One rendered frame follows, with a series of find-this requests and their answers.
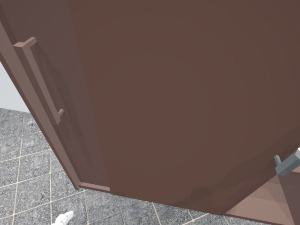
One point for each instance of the wardrobe door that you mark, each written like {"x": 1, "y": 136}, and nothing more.
{"x": 57, "y": 56}
{"x": 191, "y": 99}

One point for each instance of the left robot hand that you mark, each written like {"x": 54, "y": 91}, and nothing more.
{"x": 63, "y": 219}

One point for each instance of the handle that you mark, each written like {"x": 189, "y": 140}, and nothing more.
{"x": 289, "y": 164}
{"x": 29, "y": 64}

